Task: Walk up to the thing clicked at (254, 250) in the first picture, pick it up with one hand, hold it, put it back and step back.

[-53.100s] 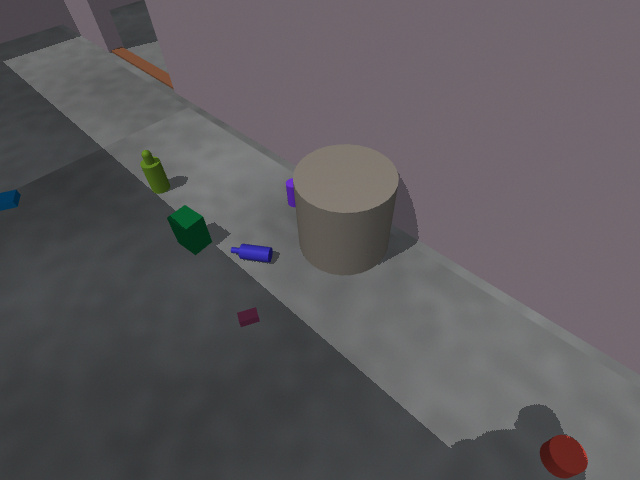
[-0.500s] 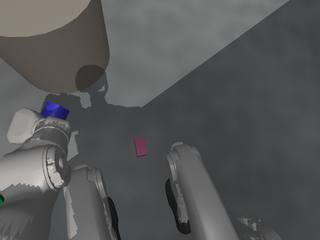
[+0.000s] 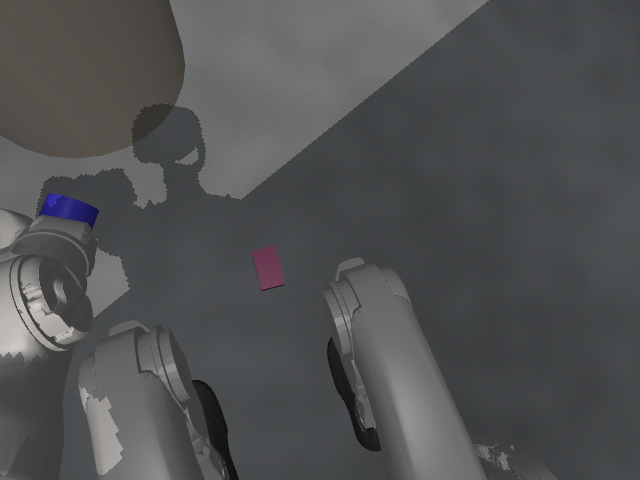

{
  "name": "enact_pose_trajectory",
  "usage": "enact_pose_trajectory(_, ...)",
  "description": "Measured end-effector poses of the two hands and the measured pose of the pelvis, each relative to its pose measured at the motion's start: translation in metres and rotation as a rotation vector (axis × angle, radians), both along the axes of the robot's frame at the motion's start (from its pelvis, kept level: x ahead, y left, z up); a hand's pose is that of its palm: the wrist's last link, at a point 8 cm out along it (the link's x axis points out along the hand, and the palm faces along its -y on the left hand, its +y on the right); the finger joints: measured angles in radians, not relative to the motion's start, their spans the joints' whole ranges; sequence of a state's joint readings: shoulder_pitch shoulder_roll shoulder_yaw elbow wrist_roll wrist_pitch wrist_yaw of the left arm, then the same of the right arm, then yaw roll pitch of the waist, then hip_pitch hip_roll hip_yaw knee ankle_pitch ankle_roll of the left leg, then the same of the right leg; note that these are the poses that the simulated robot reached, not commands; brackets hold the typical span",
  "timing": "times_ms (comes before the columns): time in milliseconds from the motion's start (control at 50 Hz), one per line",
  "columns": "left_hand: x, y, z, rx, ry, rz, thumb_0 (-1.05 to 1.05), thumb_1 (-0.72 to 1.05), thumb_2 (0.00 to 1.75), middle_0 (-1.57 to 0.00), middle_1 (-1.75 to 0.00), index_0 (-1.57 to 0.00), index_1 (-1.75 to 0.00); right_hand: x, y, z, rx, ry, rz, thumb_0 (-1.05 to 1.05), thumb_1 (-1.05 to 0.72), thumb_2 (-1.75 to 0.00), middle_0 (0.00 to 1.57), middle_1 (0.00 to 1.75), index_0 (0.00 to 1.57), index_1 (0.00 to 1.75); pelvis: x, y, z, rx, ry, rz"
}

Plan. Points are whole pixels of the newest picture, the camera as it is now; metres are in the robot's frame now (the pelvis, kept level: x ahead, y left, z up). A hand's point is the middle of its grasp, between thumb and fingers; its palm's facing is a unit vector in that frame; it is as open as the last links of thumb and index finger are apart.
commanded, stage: crouch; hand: left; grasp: from above
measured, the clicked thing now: (50, 260) +0.43 +0.27 -0.18
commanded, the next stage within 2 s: lower in 0.04 s
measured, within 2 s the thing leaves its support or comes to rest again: rests again in 1.84 s
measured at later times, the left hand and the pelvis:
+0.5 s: hand (63, 253) +0.45 +0.26 -0.20, palm faces -0.18 -0.44 -0.88, open 8.8 cm; pelvis +0.00 +0.01 -0.02, yaw -3 degrees
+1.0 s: hand (82, 255) +0.45 +0.26 -0.24, palm faces -0.11 -0.46 -0.88, open 8.8 cm; pelvis +0.00 +0.01 -0.02, yaw -4 degrees
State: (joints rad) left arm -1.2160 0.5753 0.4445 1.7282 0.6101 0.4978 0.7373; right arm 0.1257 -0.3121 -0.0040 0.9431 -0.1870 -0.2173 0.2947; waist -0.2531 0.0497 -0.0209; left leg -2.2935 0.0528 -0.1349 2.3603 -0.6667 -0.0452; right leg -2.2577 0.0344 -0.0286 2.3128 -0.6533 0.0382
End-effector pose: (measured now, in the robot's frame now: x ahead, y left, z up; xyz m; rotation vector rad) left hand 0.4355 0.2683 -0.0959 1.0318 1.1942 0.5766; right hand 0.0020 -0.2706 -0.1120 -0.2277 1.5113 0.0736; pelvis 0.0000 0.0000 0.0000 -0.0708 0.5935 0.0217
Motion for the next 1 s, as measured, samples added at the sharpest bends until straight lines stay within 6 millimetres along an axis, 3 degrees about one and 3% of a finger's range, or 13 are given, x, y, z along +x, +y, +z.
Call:
enact_pose_trajectory(200,0.007,0.003,-0.021,0.009,-0.021,-0.019,0.00,0.14,0.28,-0.83,-0.31,-0.92,-0.32,-0.017,-0.001,0.006,-0.008,0.060,0.014,0.00,-0.91,-0.90,0.19,0.30,0.20,0.30,-0.001,0.003,-0.009,-0.025,-0.027,0.000)
enact_pose_trajectory(480,0.013,0.001,-0.043,0.004,0.007,-0.075,-0.01,0.14,0.31,-0.82,-0.34,-0.89,-0.35,-0.021,0.004,0.009,0.014,0.062,0.057,0.00,-0.91,-0.89,0.19,0.30,0.20,0.30,-0.002,0.005,-0.016,-0.052,-0.058,-0.010)
enact_pose_trajectory(720,0.005,-0.002,-0.070,-0.004,0.015,-0.036,-0.01,0.15,0.32,-0.79,-0.36,-0.86,-0.39,-0.026,0.008,0.016,0.041,0.092,0.110,0.00,-0.91,-0.90,0.19,0.30,0.20,0.30,-0.005,0.007,-0.019,-0.075,-0.087,-0.015)
enact_pose_trajectory(1000,0.013,-0.005,-0.089,-0.009,-0.022,0.037,-0.02,0.15,0.34,-0.77,-0.39,-0.84,-0.42,-0.031,0.008,0.028,0.065,0.116,0.156,0.00,-0.91,-0.90,0.19,0.30,0.20,0.30,-0.004,0.009,-0.023,-0.097,-0.127,-0.019)
